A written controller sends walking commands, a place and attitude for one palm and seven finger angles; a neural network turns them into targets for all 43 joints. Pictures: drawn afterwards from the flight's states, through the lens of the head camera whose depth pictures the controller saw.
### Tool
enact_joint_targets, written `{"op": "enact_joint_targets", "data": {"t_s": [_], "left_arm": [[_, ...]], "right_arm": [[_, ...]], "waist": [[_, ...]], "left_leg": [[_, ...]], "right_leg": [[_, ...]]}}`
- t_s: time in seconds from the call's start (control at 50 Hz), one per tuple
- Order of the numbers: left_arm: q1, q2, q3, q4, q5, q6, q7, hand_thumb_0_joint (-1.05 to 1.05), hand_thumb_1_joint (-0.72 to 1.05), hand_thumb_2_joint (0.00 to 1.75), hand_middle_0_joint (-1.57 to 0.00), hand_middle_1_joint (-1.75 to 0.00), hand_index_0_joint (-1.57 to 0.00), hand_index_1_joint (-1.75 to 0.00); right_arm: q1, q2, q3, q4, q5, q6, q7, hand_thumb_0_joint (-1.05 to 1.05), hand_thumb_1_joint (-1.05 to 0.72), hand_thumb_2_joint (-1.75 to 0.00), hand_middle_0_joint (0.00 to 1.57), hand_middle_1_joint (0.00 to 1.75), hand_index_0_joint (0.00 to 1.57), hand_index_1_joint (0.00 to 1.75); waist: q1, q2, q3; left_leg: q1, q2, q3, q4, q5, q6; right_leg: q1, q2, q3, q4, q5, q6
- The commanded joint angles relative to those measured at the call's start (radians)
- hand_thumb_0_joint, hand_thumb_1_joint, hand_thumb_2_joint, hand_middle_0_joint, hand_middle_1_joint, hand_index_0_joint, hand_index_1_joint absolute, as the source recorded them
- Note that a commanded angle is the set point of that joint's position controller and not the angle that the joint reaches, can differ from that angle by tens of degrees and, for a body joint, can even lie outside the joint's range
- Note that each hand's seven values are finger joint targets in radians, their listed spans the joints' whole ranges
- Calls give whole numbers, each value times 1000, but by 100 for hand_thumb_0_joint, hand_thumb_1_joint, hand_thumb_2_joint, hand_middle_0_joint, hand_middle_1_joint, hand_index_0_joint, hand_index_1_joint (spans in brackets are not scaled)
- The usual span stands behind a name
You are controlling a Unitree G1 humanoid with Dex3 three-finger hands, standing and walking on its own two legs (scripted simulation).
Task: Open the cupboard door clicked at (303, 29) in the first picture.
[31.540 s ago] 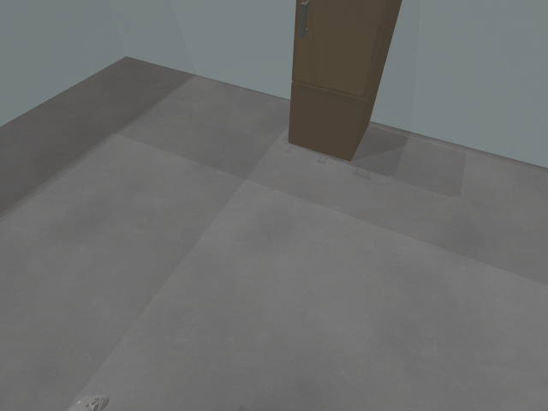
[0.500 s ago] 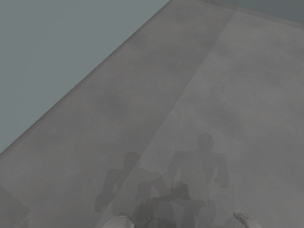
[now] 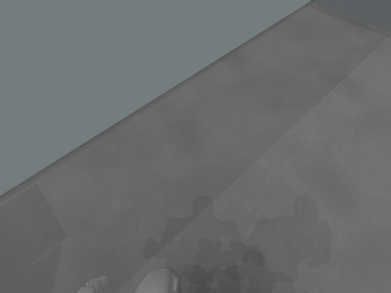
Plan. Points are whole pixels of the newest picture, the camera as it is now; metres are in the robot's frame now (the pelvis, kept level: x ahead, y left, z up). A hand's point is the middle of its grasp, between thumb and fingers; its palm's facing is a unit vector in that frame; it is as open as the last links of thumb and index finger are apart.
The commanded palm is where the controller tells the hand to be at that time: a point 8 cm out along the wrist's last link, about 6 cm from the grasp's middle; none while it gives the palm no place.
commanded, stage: turn to face it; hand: left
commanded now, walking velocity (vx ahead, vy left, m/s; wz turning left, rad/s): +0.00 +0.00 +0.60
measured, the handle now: out of the picture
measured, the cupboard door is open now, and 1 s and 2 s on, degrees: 53 53 53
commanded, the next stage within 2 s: none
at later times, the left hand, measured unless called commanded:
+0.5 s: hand out of the picture +0.09 +0.22 -0.15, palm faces +0.30 -0.91 -0.29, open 7.4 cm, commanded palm none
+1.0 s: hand out of the picture -0.01 +0.19 -0.18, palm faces +0.61 -0.75 -0.26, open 7.4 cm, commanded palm none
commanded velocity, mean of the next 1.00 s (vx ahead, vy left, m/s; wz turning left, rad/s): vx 0.00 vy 0.00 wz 0.60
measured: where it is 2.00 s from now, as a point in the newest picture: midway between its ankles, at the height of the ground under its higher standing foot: outside the picture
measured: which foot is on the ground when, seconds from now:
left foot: up 0.00-0.14, down 0.16-0.52, up 0.54-0.82, down 0.84-1.00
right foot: down 0.00-0.16, up 0.18-0.50, down 0.52-0.84, up 0.86-1.00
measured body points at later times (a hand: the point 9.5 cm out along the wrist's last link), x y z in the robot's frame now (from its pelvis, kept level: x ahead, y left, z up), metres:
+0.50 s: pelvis +0.04 -0.02 +0.00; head +0.10 -0.01 +0.44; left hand +0.07 +0.27 -0.13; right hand +0.18 -0.24 -0.15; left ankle +0.00 +0.11 -0.73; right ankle +0.07 -0.15 -0.72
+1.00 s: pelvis +0.07 -0.03 +0.00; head +0.11 +0.02 +0.44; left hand -0.04 +0.23 -0.16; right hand +0.31 -0.17 -0.14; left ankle +0.01 +0.08 -0.73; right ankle +0.11 -0.16 -0.67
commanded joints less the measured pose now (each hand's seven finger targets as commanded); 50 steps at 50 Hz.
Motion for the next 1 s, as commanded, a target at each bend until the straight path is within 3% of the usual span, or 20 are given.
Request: {"op": "enact_joint_targets", "data": {"t_s": [0.0, 0.04, 0.1, 0.12, 0.14, 0.16, 0.26, 0.36, 0.44, 0.46, 0.5, 0.52, 0.6, 0.72, 0.78, 0.8, 0.82, 0.84, 0.92, 0.98], "left_arm": [[76, 210, 56, -45, -3, -25, 9, 0, 90, 90, -20, -30, -20, -30], [105, 224, 64, -22, -1, -25, 8, 0, 90, 90, -20, -30, -20, -30], [66, 232, 73, -26, -17, -22, 0, 0, 90, 90, -20, -30, -20, -30], [64, 187, 67, -51, -24, -16, -7, 0, 90, 90, -20, -30, -20, -30], [-9, 120, 36, -100, -25, -11, -10, 0, 90, 90, -20, -30, -20, -30], [-74, 142, 37, -110, -12, 5, -2, 0, 90, 90, -20, -30, -20, -30], [-27, 127, 46, -33, -19, 16, -14, 0, 90, 90, -20, -30, -20, -30], [-58, 112, 40, -49, -21, 13, -16, 0, 90, 90, -20, -30, -20, -30], [37, 125, 43, -40, -24, -3, -13, 0, 90, 90, -20, -30, -20, -30], [80, 147, 50, -29, -23, -13, -8, 0, 90, 90, -20, -30, -20, -30], [121, 293, 74, -30, 0, -24, 6, 0, 90, 90, -20, -30, -20, -30], [101, 259, 60, -36, -9, -25, 10, 0, 90, 90, -20, -30, -20, -30], [-15, 167, 39, -65, -9, -21, 13, 0, 90, 90, -20, -30, -20, -30], [82, 226, 65, -23, -4, -23, 8, 0, 90, 90, -20, -30, -20, -30], [72, 238, 72, -17, -15, -22, 0, 0, 90, 90, -20, -30, -20, -30], [59, 217, 69, -33, -22, -19, -5, 0, 90, 90, -20, -30, -20, -30], [33, 138, 49, -77, -28, -13, -13, 0, 90, 90, -20, -30, -20, -30], [-53, 138, 35, -115, -15, 0, -3, 0, 90, 90, -20, -30, -20, -30], [-39, 135, 47, -51, -18, 13, -9, 0, 90, 90, -20, -30, -20, -30], [-29, 121, 45, -44, -20, 15, -15, 0, 90, 90, -20, -30, -20, -30]], "right_arm": [[-74, -21, 13, -93, 4, -44, 10, 0, -90, -90, 20, 30, 20, 30], [-83, -19, 17, -98, 6, -52, 10, 0, -90, -90, 20, 30, 20, 30], [46, -73, 3, -69, 0, -63, 6, 0, -90, -90, 20, 30, 20, 30], [117, -170, -22, -59, -11, -71, 2, 0, -90, -90, 20, 30, 20, 30], [196, -258, -44, -50, -12, -66, -6, 0, -90, -90, 20, 30, 20, 30], [234, -249, -42, -22, -10, -63, -19, 0, -90, -90, 20, 30, 20, 30], [55, -170, -16, -67, -12, -76, -42, 0, -90, -90, 20, 30, 20, 30], [62, -179, -25, -54, -17, -70, -36, 0, -90, -90, 20, 30, 20, 30], [3, -181, -34, -72, -11, -58, -33, 0, -90, -90, 20, 30, 20, 30], [-8, -159, -32, -81, -4, -56, -31, 0, -90, -90, 20, 30, 20, 30], [-12, -69, -20, -121, 6, -58, -19, 0, -90, -90, 20, 30, 20, 30], [-16, -92, -23, -112, -4, -48, -18, 0, -90, -90, 20, 30, 20, 30], [-6, -58, -10, -71, -2, -29, 1, 0, -90, -90, 20, 30, 20, 30], [-70, -24, 15, -87, 4, -48, 10, 0, -90, -90, 20, 30, 20, 30], [16, -62, 4, -73, 0, -58, 5, 0, -90, -90, 20, 30, 20, 30], [87, -123, -12, -57, -7, -65, 4, 0, -90, -90, 20, 30, 20, 30], [173, -244, -44, -50, -16, -70, -3, 0, -90, -90, 20, 30, 20, 30], [235, -266, -45, -27, -10, -58, -9, 0, -90, -90, 20, 30, 20, 30], [64, -178, -20, -68, -14, -71, -42, 0, -90, -90, 20, 30, 20, 30], [44, -176, -20, -71, -16, -73, -38, 0, -90, -90, 20, 30, 20, 30]], "waist": [[60, -210, -171], [74, -225, -179], [-6, -147, -219], [-45, 94, -271], [-88, 327, -259], [-100, 173, -246], [3, 137, -180], [-7, 129, -161], [39, 151, -173], [63, 98, -186], [89, -333, -182], [73, -259, -157], [6, -255, -112], [64, -221, -158], [8, -188, -197], [-36, -55, -243], [-82, 284, -268], [-101, 195, -241], [-16, 172, -185], [-2, 115, -176]], "left_leg": [[7, 8, 79, -254, 4, -9], [51, 0, 99, -381, 9, 3], [308, -5, 100, -656, 271, 34], [520, 186, -142, -693, 573, 119], [589, 419, -428, -713, 1003, 274], [558, 429, -401, -699, 978, 306], [382, 243, -212, -728, 740, 217], [337, 215, -246, -726, 656, 210], [237, 175, -281, -647, 617, 175], [162, 130, -267, -589, 510, 136], [-95, -84, -32, -145, -166, 11], [-84, -31, -92, 34, -143, 22], [-60, 24, -17, 62, 14, -9], [57, -2, 98, -370, 22, 2], [257, -24, 117, -605, 215, 28], [458, 63, 18, -665, 451, 71], [612, 368, -399, -693, 873, 239], [547, 439, -415, -699, 915, 307], [389, 266, -255, -727, 719, 236], [347, 232, -230, -732, 650, 219]], "right_leg": [[262, -222, 60, -131, 683, -114], [292, -240, 56, -90, 741, -114], [156, -225, -28, 90, 636, -34], [-85, -136, -75, 287, 295, 34], [-317, -17, -28, 500, -348, 84], [-355, -17, 85, 590, -333, 70], [-276, 6, 128, 553, -103, 75], [-170, 61, 95, 297, -115, 67], [46, 109, 69, 9, 17, 55], [169, 78, 86, -143, 118, 47], [265, -380, 491, -305, 335, -143], [175, -368, 439, -279, 372, -186], [136, -210, 129, -211, 532, -130], [271, -240, 46, -105, 710, -119], [194, -226, -22, 45, 684, -52], [25, -195, -57, 201, 508, -1], [-281, -33, -75, 450, -219, 78], [-316, -18, 50, 558, -363, 63], [-294, -6, 138, 588, -152, 69], [-215, 26, 116, 433, -138, 64]]}}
